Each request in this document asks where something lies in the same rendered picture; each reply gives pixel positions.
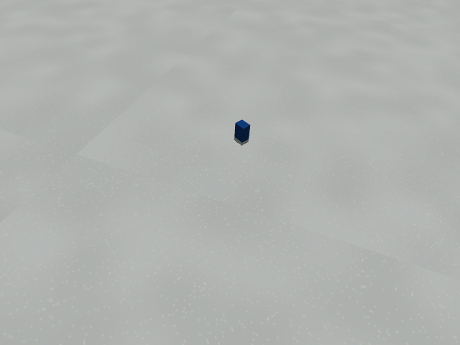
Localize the carton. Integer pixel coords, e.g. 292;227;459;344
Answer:
234;120;250;142

